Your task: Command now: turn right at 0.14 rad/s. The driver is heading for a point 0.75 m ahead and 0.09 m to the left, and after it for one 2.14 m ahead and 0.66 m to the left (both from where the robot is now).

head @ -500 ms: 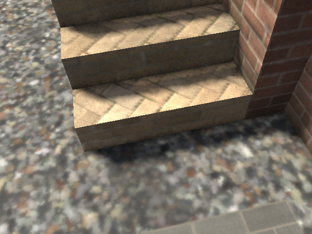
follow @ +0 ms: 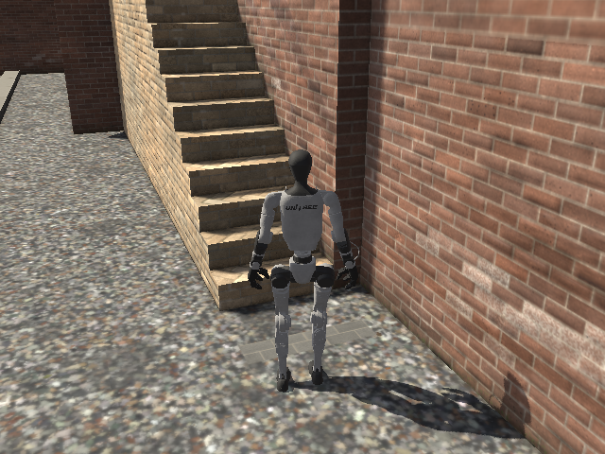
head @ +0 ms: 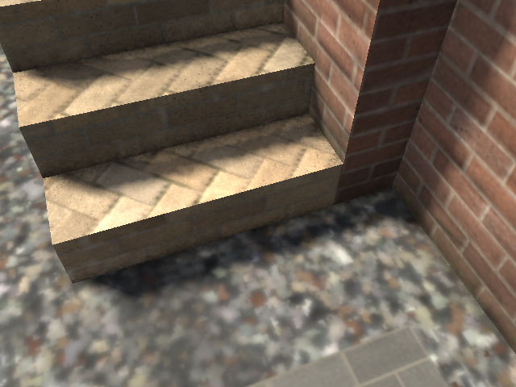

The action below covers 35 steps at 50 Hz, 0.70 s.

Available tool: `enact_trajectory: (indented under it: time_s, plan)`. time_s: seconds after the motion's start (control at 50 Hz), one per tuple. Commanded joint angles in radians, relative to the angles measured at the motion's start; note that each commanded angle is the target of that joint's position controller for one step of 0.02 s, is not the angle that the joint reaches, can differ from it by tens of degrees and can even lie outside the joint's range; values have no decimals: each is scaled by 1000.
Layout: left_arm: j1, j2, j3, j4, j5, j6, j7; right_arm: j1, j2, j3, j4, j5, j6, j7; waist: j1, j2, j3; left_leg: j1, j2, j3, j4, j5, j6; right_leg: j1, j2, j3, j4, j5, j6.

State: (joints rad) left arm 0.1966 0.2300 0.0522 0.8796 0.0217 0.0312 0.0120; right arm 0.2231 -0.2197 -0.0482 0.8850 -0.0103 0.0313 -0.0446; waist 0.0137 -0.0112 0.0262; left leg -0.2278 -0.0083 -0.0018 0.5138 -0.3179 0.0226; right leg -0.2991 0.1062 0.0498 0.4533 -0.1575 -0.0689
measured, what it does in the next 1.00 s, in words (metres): walks ahead: left foot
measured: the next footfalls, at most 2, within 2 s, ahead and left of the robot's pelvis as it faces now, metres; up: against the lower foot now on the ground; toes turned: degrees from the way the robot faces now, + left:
left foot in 0.88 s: +0.36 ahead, +0.04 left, +0.00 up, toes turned +2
right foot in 1.42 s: +0.30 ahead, -0.13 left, +0.00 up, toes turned +14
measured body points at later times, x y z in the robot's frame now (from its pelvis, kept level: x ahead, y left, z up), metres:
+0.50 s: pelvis +0.05 -0.02 +0.00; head +0.05 -0.04 +0.45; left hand +0.07 +0.24 -0.13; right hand +0.07 -0.28 -0.15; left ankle -0.01 +0.10 -0.72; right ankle +0.04 -0.10 -0.74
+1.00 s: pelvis +0.23 -0.01 -0.01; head +0.26 +0.00 +0.44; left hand +0.21 +0.22 -0.17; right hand +0.32 -0.25 -0.15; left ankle +0.32 +0.04 -0.74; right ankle +0.09 -0.11 -0.66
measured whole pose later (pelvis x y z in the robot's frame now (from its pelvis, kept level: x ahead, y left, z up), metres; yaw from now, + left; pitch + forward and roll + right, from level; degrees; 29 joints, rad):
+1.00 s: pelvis +0.23 -0.01 -0.01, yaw -2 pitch -1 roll +0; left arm 0.32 0.17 0.01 1.09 0.02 -0.04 0.02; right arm 0.15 -0.19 -0.02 0.98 0.00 -0.05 -0.01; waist 0.02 -0.02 0.09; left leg -0.35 -0.06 0.11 0.50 -0.13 0.12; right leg -0.24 0.05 0.01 1.07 -0.49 -0.04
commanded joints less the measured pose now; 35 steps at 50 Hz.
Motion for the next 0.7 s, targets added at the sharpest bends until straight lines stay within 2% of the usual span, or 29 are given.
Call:
enact_trajectory:
  time_s: [0.02,0.04,0.06,0.08,0.1,0.12,0.16,0.18,0.2,0.22,0.24,0.26,0.3,0.32,0.36,0.38,0.42,0.44,0.46,0.48,0.5,0.52,0.54,0.56,0.58,0.62,0.64,0.66,0.7]
  plan:
    - [44,38,-3,-37,-21,-12,5,79,-144,-17,-32,-25,-35,-9,4,153,-69,186,259,-309,-331,33,84,-104,-117,134,31,-148,-1]
    - [-3,77,8,-38,-18,-10,9,-4,-152,-13,-42,-18,-40,1,7,199,16,-23,344,-363,-340,113,159,-44,-39,32,80,-241,16]
    - [2,84,8,-21,-7,-9,5,-60,-104,2,-52,-17,-49,6,25,165,25,-74,314,-314,-331,156,170,47,-70,36,129,-220,20]
    - [9,69,5,-6,-9,-11,1,-79,-85,10,-46,-12,-55,7,35,156,22,-65,264,-255,-313,173,145,72,-70,33,106,-165,20]
    - [10,63,3,6,-8,-14,0,-75,-95,10,-37,-11,-56,4,36,155,20,-36,216,-203,-289,208,116,85,-70,26,73,-104,24]
    - [10,65,2,16,-2,-16,-1,-54,-104,10,-24,-7,-59,1,33,156,11,6,194,-173,-259,290,100,95,-77,26,21,-40,29]
    - [19,72,-3,39,-2,-23,5,-7,-118,5,-4,-3,-61,2,16,117,-32,85,170,-145,-206,398,79,135,-103,43,-66,63,44]
    - [21,87,-2,47,-2,-26,10,9,-118,4,1,-1,-60,4,4,103,-45,90,160,-144,-198,371,65,163,-132,63,-80,107,50]
    - [19,97,-2,61,-5,-28,14,48,-111,2,12,2,-59,8,-26,79,-41,72,136,-138,-205,345,54,194,-153,80,-69,151,56]
    - [44,72,-6,90,-18,-24,14,70,-81,11,38,4,-55,10,-17,53,-53,89,112,-121,-242,178,48,176,-135,76,-77,44,51]
    - [50,64,-7,100,-13,-23,12,69,-112,-2,50,1,-45,10,-16,76,-15,95,99,-128,-251,-52,58,120,-100,47,-50,-83,39]
    - [43,75,-3,100,-1,-21,9,69,-143,-15,50,-2,-33,12,-26,110,17,85,118,-173,-276,-264,86,50,-64,7,13,-224,24]
    - [-9,67,-4,77,15,-24,-2,101,-175,-32,59,-3,-19,18,-48,139,116,52,232,-316,-374,-521,164,-95,-51,-67,143,-303,10]
    - [-32,51,-9,63,20,-32,-9,111,-168,-34,66,-2,-22,20,-52,141,152,20,287,-372,-406,-523,195,-115,-89,-76,199,-266,8]
    - [-18,51,-8,59,12,-53,-20,84,-155,-36,64,-11,-38,27,-30,118,146,32,303,-367,-410,-415,208,-129,-122,-68,233,-268,-1]
    - [6,51,-7,65,7,-63,-25,59,-160,-40,59,-11,-46,31,-13,113,131,27,286,-327,-395,-366,201,-91,-123,-77,192,-263,-10]
    - [123,38,-4,110,0,-81,-26,-9,-157,-43,48,3,-55,41,54,93,106,-113,206,-205,-311,-311,162,169,-82,-126,18,-157,-26]
    - [214,52,4,147,2,-87,-20,-29,-140,-41,40,0,-58,43,87,49,92,-204,148,-146,-204,-305,140,309,-65,-100,-45,-178,-30]
    - [327,109,17,172,13,-97,-9,-64,-81,-23,16,-7,-64,47,130,-121,70,-327,58,-27,58,-241,101,420,-237,162,-202,-368,-56]
    - [409,200,37,184,6,-102,-10,-91,-37,-11,-25,-4,-72,53,142,-305,74,-517,-59,77,316,-232,74,460,-452,585,-385,-641,-140]
    - [339,169,29,176,10,-97,-9,-95,-111,-27,-21,-25,-75,58,89,-153,132,-528,-6,-18,460,-193,91,368,-477,600,-381,-628,-171]
    - [247,140,20,141,7,-102,-10,-71,-105,-26,-6,-18,-81,69,34,-74,138,-515,33,-44,500,-93,96,325,-436,504,-364,-552,-155]
    - [205,120,15,127,5,-111,-11,-44,-93,-23,14,-13,-88,77,8,-47,119,-489,56,-41,504,-19,89,320,-391,412,-368,-433,-130]
    - [194,107,9,123,0,-120,-8,-40,-90,-23,23,-18,-90,83,-4,-39,97,-470,72,-29,496,36,76,332,-360,338,-374,-313,-113]
    - [205,88,2,130,-2,-128,-6,-37,-89,-22,31,-26,-87,87,-4,-42,77,-458,78,-13,492,77,60,345,-331,266,-370,-185,-101]
    - [263,63,-11,160,-7,-136,-1,-32,-72,-18,41,-29,-75,84,-11,-47,62,-448,64,28,497,101,29,368,-306,148,-306,275,-94]
    - [294,65,-15,176,-15,-138,7,-46,-59,-15,35,-36,-69,79,-12,-48,57,-460,59,45,487,99,9,380,-302,107,-270,485,-93]
    - [314,61,-20,186,-14,-136,11,-69,-49,-10,28,-31,-65,74,-8,-51,51,-455,49,62,466,105,-6,378,-294,69,-244,625,-90]
    - [319,57,-29,193,-7,-128,16,-138,-33,1,1,-21,-59,68,4,-75,56,-425,28,95,372,135,-21,343,-269,17,-219,744,-79]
